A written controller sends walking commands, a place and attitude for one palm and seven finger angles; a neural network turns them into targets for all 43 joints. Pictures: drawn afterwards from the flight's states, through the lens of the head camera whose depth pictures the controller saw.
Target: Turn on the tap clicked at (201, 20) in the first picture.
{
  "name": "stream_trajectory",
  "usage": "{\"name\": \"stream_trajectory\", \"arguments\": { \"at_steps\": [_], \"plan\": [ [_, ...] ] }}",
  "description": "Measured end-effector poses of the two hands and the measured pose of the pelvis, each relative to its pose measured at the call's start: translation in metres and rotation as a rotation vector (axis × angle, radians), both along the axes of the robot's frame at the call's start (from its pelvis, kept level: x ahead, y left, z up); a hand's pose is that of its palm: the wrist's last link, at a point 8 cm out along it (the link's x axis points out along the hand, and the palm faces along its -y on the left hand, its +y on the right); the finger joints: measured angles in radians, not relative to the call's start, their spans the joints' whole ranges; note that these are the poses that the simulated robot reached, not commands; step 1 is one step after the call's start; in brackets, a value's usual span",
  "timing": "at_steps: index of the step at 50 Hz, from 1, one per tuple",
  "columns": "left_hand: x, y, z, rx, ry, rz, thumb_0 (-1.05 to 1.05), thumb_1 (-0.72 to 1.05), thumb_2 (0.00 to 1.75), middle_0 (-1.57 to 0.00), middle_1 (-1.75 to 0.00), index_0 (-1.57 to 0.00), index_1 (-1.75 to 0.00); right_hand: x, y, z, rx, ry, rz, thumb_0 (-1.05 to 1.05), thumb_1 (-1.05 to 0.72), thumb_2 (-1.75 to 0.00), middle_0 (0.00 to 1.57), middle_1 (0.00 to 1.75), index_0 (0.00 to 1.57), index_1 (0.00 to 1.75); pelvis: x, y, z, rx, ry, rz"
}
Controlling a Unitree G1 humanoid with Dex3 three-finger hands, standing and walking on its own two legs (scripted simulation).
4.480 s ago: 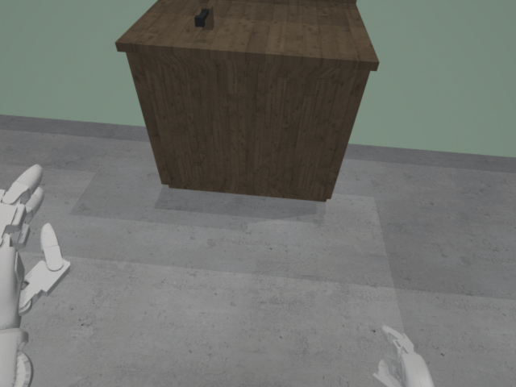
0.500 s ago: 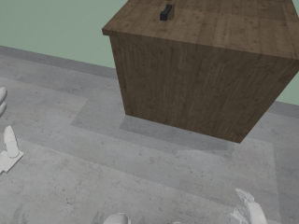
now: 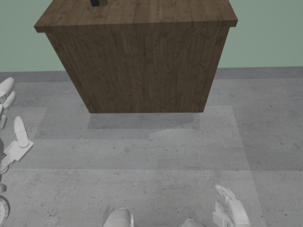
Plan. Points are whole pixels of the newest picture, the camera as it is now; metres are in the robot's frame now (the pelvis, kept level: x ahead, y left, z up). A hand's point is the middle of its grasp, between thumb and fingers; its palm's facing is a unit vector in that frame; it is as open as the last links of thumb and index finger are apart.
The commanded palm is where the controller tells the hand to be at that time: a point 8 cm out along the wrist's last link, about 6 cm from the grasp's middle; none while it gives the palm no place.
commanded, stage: turn to face it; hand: left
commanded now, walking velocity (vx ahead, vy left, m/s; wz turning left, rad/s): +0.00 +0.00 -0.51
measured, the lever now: (94, 1) +0.92 +0.31 +0.12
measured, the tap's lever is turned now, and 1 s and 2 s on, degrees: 0 0 0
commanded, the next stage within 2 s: take the last steps up to it in 0.48 s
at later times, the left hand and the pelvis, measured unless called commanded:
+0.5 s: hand (55, 158) +0.20 +0.17 +0.18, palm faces +0.24 -0.87 -0.43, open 7.4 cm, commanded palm +0.16 +0.22 +0.20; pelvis -0.06 -0.02 +0.01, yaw -13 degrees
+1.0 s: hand (51, 171) +0.18 +0.17 +0.19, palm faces +0.25 -0.87 -0.42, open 7.4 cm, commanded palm +0.14 +0.21 +0.20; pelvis -0.08 -0.02 +0.01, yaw -13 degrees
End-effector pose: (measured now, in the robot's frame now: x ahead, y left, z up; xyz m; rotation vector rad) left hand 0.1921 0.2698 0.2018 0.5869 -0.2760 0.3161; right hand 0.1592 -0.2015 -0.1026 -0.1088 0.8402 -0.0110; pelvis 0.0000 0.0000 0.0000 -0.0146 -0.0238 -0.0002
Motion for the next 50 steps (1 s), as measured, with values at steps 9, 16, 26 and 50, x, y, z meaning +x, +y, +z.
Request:
{"name": "stream_trajectory", "arguments": {
  "at_steps": [9, 16, 26, 50],
  "plan": [
    [-0.01, -0.023, 0.009, 0.014, 0.018, -0.11, 0.02, 0.88, 0.89, -0.21, -0.3, -0.22, -0.3, -0.067, -0.079, 0.023, -0.178, 0.073, -0.205, 0.01, -0.9, -0.9, 0.2, 0.3, 0.2, 0.3, -0.019, -0.008, 0.01, 0.032, 0.026, -0.096],
    [-0.016, -0.016, 0.004, -0.045, -0.076, -0.133, 0.02, 0.89, 0.9, -0.21, -0.3, -0.22, -0.3, -0.087, -0.083, 0.043, -0.24, -0.01, -0.256, 0.01, -0.91, -0.9, 0.2, 0.3, 0.19, 0.29, -0.035, -0.002, 0.008, 0.035, 0.015, -0.151],
    [-0.021, -0.059, -0.001, -0.057, -0.035, -0.187, 0.02, 0.89, 0.9, -0.21, -0.3, -0.21, -0.3, -0.103, -0.051, 0.029, -0.047, -0.115, -0.24, 0.01, -0.9, -0.9, 0.2, 0.3, 0.2, 0.3, -0.059, -0.023, 0.007, -0.004, 0.015, -0.235],
    [-0.042, -0.053, -0.001, -0.071, -0.057, -0.172, 0.02, 0.89, 0.9, -0.21, -0.3, -0.22, -0.3, -0.183, -0.098, 0.032, -0.198, -0.013, -0.398, 0.01, -0.9, -0.9, 0.2, 0.3, 0.19, 0.3, -0.079, -0.022, 0.014, 0.009, 0.007, -0.232]
  ]
}}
